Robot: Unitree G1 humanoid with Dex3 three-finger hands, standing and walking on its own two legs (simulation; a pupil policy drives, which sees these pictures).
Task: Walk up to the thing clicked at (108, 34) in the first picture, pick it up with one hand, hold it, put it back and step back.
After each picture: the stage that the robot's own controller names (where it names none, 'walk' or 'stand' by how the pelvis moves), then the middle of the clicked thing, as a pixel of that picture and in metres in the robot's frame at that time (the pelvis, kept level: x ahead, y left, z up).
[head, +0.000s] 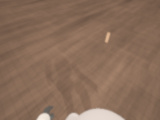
stand; (107, 37) +1.93 -0.40 -0.65
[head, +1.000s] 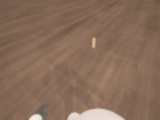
walk; (93, 42) +1.82 +0.05 -0.63
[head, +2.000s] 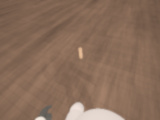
walk; (80, 53) +1.25 +0.30 -0.65
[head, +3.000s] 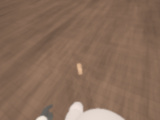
walk; (79, 69) +0.81 +0.25 -0.65
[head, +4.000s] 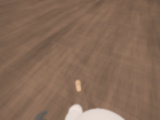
walk; (78, 86) +0.53 +0.20 -0.64
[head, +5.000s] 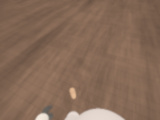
stand; (73, 93) +0.40 +0.22 -0.64
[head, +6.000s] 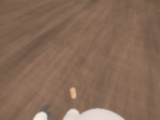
stand; (73, 93) +0.38 +0.19 -0.64
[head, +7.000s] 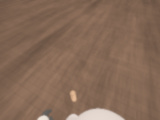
stand; (73, 96) +0.38 +0.21 -0.66
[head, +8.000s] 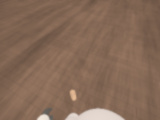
stand; (73, 95) +0.37 +0.21 -0.66
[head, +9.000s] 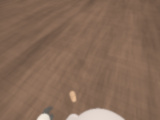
stand; (73, 96) +0.36 +0.21 -0.66
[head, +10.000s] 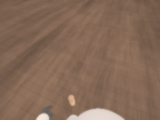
stand; (72, 100) +0.32 +0.22 -0.65
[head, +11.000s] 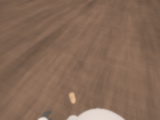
stand; (72, 98) +0.36 +0.22 -0.66
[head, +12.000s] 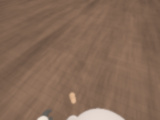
stand; (72, 98) +0.36 +0.21 -0.66
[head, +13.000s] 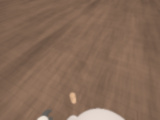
go down; (73, 98) +0.36 +0.21 -0.66
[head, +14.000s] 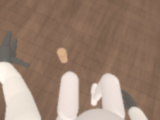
go down; (63, 56) +0.46 +0.21 -0.29
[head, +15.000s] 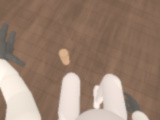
go down; (65, 58) +0.46 +0.20 -0.27
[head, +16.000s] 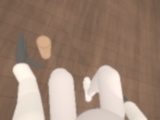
close in; (45, 49) +0.46 +0.24 -0.18
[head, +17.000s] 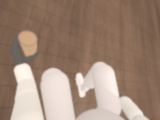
close; (29, 47) +0.46 +0.26 -0.17
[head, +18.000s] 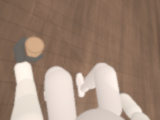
lift; (34, 50) +0.42 +0.25 -0.17
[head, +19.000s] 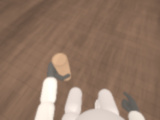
lift; (63, 69) +0.33 +0.18 +0.03
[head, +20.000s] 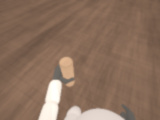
hold; (68, 73) +0.31 +0.16 +0.05
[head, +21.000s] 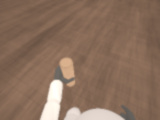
hold; (68, 74) +0.32 +0.16 +0.03
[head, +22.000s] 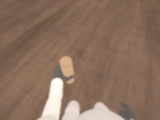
crouch; (68, 71) +0.34 +0.16 +0.00
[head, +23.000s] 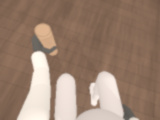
lower; (48, 43) +0.50 +0.23 -0.04
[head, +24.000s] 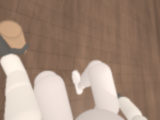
lower; (16, 41) +0.48 +0.27 -0.17
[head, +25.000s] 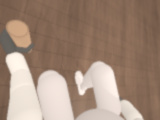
lower; (22, 40) +0.48 +0.27 -0.17
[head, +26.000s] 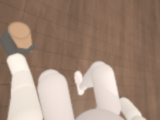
lower; (23, 41) +0.47 +0.27 -0.18
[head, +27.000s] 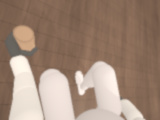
lower; (27, 44) +0.46 +0.26 -0.18
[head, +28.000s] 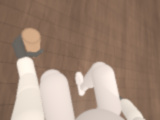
draw back; (32, 46) +0.46 +0.24 -0.18
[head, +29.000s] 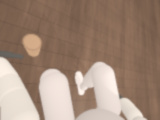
rise; (33, 47) +0.45 +0.24 -0.18
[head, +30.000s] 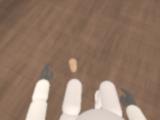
walk; (73, 66) +0.46 +0.16 -0.38
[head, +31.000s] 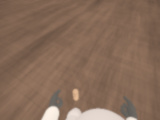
stand; (75, 95) +0.39 +0.15 -0.59
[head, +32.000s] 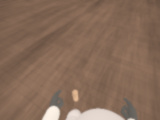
stand; (75, 95) +0.39 +0.16 -0.60
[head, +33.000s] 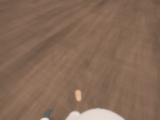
stand; (78, 95) +0.39 +0.15 -0.64
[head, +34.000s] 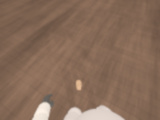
walk; (78, 85) +0.43 +0.12 -0.63
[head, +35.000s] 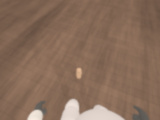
walk; (78, 73) +0.57 +0.15 -0.63
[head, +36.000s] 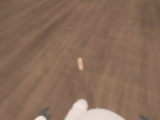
walk; (80, 64) +0.84 +0.25 -0.63
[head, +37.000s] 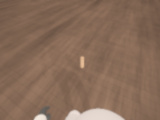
stand; (82, 62) +1.01 +0.17 -0.64
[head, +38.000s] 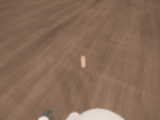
stand; (83, 61) +1.01 +0.16 -0.66
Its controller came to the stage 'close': yes
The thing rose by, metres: 0.69
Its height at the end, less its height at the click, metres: +0.00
